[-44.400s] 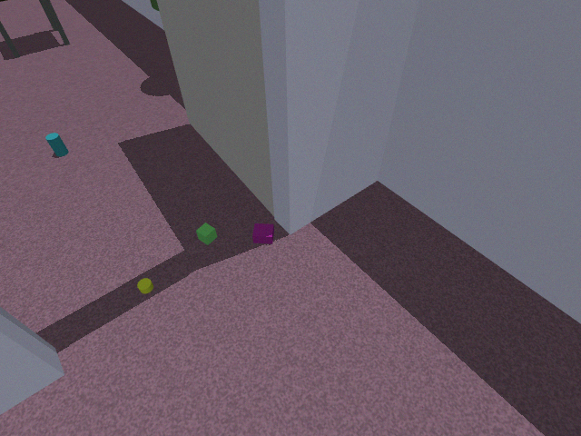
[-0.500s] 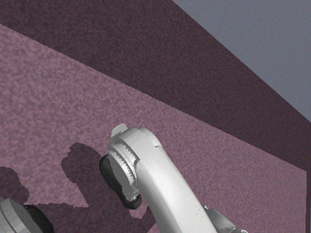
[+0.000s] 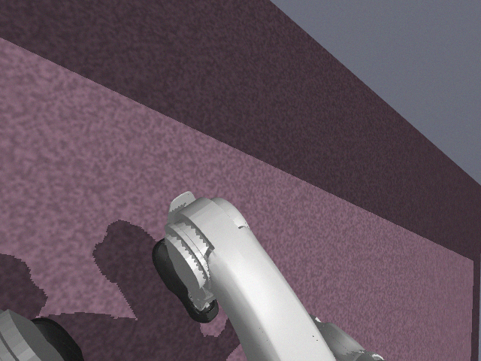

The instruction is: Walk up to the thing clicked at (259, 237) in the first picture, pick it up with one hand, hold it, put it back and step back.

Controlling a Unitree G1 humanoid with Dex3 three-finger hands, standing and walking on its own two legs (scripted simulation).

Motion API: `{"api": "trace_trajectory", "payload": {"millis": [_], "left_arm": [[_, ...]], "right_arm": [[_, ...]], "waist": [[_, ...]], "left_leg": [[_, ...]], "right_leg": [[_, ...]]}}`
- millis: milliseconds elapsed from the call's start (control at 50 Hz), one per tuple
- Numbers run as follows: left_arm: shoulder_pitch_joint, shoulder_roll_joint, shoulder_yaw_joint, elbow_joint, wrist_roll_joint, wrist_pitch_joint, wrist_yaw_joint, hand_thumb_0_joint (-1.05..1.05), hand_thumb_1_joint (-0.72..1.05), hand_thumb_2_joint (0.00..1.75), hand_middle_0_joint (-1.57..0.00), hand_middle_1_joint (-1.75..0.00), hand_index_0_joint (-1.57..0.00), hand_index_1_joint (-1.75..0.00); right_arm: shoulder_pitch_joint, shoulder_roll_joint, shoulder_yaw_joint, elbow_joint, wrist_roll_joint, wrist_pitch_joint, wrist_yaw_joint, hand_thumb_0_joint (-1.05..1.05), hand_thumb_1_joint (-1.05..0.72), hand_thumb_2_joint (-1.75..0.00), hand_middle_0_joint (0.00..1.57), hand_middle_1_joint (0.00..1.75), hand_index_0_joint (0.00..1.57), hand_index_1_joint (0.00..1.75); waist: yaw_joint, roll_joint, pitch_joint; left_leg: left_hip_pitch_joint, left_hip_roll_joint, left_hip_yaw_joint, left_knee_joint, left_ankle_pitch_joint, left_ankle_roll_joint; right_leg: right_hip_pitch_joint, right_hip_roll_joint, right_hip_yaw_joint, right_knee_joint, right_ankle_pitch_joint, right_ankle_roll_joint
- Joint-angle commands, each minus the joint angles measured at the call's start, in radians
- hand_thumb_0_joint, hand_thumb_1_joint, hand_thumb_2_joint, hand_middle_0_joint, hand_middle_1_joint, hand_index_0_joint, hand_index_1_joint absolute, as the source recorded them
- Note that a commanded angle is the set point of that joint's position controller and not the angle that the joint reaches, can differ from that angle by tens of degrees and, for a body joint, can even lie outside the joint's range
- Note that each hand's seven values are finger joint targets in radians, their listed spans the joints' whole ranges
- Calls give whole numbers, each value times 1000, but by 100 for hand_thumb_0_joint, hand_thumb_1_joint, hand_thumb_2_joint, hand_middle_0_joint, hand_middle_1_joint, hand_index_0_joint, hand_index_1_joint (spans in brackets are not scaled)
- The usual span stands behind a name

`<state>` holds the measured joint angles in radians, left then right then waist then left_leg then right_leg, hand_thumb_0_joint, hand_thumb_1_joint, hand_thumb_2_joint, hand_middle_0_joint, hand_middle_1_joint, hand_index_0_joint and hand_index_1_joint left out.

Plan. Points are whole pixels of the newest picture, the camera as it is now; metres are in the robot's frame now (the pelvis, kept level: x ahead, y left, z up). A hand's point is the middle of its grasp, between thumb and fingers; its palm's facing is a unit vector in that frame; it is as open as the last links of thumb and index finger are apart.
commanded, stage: close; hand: left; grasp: from above
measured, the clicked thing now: out of the picture +0.52 +0.31 -0.30
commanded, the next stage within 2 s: settle in 1.34 s
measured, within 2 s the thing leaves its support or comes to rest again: leaves its support in 1.78 s
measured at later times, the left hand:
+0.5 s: hand out of the picture +0.50 +0.30 -0.27, palm faces -0.45 -0.14 -0.88, open 10.6 cm
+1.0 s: hand out of the picture +0.50 +0.30 -0.27, palm faces -0.45 -0.14 -0.88, open 10.2 cm
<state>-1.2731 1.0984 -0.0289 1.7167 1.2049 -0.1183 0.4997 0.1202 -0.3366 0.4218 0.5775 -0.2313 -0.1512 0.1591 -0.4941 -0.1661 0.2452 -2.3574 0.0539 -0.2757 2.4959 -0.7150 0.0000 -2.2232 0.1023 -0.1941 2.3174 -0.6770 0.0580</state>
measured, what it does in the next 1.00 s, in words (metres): stands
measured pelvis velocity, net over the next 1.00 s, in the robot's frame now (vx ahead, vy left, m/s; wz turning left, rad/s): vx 0.00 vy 0.00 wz -0.01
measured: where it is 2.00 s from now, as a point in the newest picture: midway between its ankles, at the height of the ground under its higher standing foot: (140, 334)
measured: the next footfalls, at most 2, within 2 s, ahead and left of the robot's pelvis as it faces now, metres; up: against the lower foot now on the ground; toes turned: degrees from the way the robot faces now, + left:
none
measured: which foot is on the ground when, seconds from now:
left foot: down 0.00-1.00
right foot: down 0.00-1.00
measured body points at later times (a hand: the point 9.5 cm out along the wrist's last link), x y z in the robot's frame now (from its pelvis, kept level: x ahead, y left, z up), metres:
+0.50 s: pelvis +0.00 +0.00 +0.00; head +0.31 +0.12 +0.29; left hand +0.52 +0.31 -0.22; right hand +0.02 -0.24 -0.05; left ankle +0.06 +0.13 -0.29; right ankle +0.11 -0.11 -0.29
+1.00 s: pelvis +0.00 +0.00 +0.00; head +0.31 +0.13 +0.29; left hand +0.52 +0.31 -0.22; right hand +0.02 -0.24 -0.05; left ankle +0.06 +0.13 -0.29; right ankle +0.11 -0.11 -0.29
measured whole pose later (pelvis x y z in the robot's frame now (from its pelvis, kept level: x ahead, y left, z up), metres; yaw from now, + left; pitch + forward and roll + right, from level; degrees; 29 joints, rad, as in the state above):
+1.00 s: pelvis +0.00 +0.00 +0.00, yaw -1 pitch +30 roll -16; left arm -1.26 1.12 -0.04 1.70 1.20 -0.14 0.50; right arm 0.11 -0.34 0.44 0.56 -0.24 -0.14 0.15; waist -0.49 -0.17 0.26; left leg -2.35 0.05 -0.28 2.49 -0.71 0.01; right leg -2.21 0.10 -0.20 2.30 -0.67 0.06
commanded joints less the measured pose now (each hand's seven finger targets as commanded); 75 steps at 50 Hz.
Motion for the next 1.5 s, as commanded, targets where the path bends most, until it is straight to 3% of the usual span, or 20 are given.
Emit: {"api": "trace_trajectory", "payload": {"millis": [0,140,280,340,420,540,580,620,680,700,780,820,900,1060,1120,1200,1280,1420,1440,1480], "left_arm": [[-252,154,-8,-122,-9,-13,37,0,-10,63,-30,-89,-36,-83],[-266,170,1,-149,2,-12,49,0,-5,58,-34,-85,-40,-79],[-272,180,15,-143,14,7,60,0,3,55,-41,-79,-46,-73],[-233,158,4,-81,10,20,50,0,4,53,-41,-78,-47,-72],[-280,186,13,-159,-7,8,40,0,9,49,-46,-75,-51,-69],[-218,138,-20,-98,-21,-5,9,0,15,45,-49,-73,-55,-66],[-236,173,-15,-138,-24,-12,10,0,18,46,-53,-70,-59,-64],[-233,157,-16,-117,-15,-15,16,0,21,44,-54,-71,-60,-65],[-213,128,-35,-102,-17,-20,15,0,25,48,-57,-71,-63,-65],[-234,161,-22,-132,-13,-25,17,0,27,48,-59,-70,-65,-64],[-221,173,-11,-135,-10,-24,20,0,29,50,-62,-69,-67,-64],[-201,138,-25,-95,-11,-21,23,0,32,48,-64,-67,-69,-62],[-241,179,-10,-138,-14,-28,35,0,36,48,-66,-69,-72,-63],[-243,179,-6,-125,-7,-19,48,0,42,53,-72,-70,-76,-65],[-216,142,-20,-101,-13,-9,39,0,41,53,-71,-69,-76,-64],[-218,164,-20,-86,-13,-4,42,0,43,53,-73,-68,-78,-64],[-230,177,-13,-111,-12,-7,41,0,49,55,-78,-69,-82,-65],[-207,156,-16,-99,-9,-8,31,0,56,61,-83,-72,-87,-68],[-206,159,-18,-91,-11,-7,29,0,48,56,-81,-74,-86,-69],[-217,165,-16,-113,-10,-6,28,0,49,56,-83,-71,-88,-66]], "right_arm": [[227,-338,-89,36,1,7,-13,0,-89,-90,20,30,20,30],[222,-345,-92,35,2,3,-12,0,-90,-90,20,30,20,30],[221,-353,-97,35,2,6,-9,0,-90,-90,20,30,20,30],[219,-341,-84,28,2,8,-8,0,-89,-90,20,30,20,30],[209,-362,-100,9,5,10,-16,0,-89,-90,20,30,20,30],[215,-352,-82,22,4,10,-19,0,-89,-90,20,30,20,30],[210,-348,-79,18,4,17,-24,0,-89,-90,20,30,20,30],[211,-349,-79,25,1,20,-26,0,-89,-90,20,30,20,30],[198,-354,-75,18,-1,23,-26,0,-89,-90,20,30,20,30],[200,-353,-73,24,0,25,-27,0,-89,-90,20,30,20,30],[211,-337,-69,31,-2,24,-23,0,-89,-90,20,30,20,30],[203,-345,-68,20,-5,23,-22,0,-89,-90,20,30,20,30],[202,-355,-79,15,-5,20,-26,0,-89,-90,20,30,20,30],[202,-347,-80,24,-3,22,-26,0,-89,-90,20,30,20,30],[197,-340,-72,29,-5,18,-23,0,-89,-90,20,30,20,30],[197,-345,-72,18,-6,21,-27,0,-89,-90,20,30,20,30],[203,-343,-67,23,-7,23,-29,0,-89,-90,20,30,20,30],[193,-348,-73,12,-3,28,-31,0,-89,-90,20,30,20,30],[191,-347,-69,12,-7,29,-32,0,-92,-90,20,30,20,30],[199,-351,-72,13,-3,31,-33,0,-91,-90,20,30,20,30]], "waist": [[-79,585,-667],[-70,648,-678],[-69,672,-686],[-81,615,-652],[-75,614,-659],[-91,562,-612],[-78,575,-655],[-77,591,-651],[-89,582,-622],[-80,615,-650],[-69,622,-657],[-83,585,-635],[-80,579,-614],[-78,604,-642],[-87,605,-625],[-87,570,-635],[-82,608,-633],[-79,586,-618],[-82,585,-624],[-80,593,-632]], "left_leg": [[494,41,78,-222,261,15],[547,45,72,-214,339,8],[552,48,64,-229,329,1],[503,45,72,-225,286,10],[498,45,73,-231,255,11],[467,40,69,-222,240,14],[493,44,72,-227,257,15],[511,46,60,-233,260,6],[512,47,51,-235,266,6],[529,48,54,-235,281,3],[545,48,62,-231,320,6],[515,46,60,-223,304,10],[476,39,73,-230,224,14],[512,45,57,-243,241,9],[523,47,53,-238,267,7],[481,43,72,-229,252,14],[501,46,64,-241,259,8],[496,44,59,-236,258,8],[485,44,65,-232,252,11],[509,43,62,-229,279,11]], "right_leg": [[463,28,-95,-211,338,-63],[439,27,-95,-197,385,-68],[424,27,-102,-191,370,-75],[436,28,-99,-207,349,-69],[435,28,-96,-210,321,-71],[417,22,-101,-216,308,-67],[465,27,-95,-218,330,-61],[429,23,-106,-209,319,-70],[410,26,-111,-208,322,-70],[420,25,-108,-207,332,-70],[443,28,-102,-204,362,-67],[438,27,-105,-210,355,-68],[436,29,-95,-221,306,-65],[430,27,-104,-211,316,-67],[405,26,-108,-206,330,-67],[465,29,-97,-220,335,-62],[447,26,-101,-214,331,-66],[424,24,-105,-212,321,-70],[437,26,-103,-219,321,-67],[431,25,-101,-215,337,-68]]}}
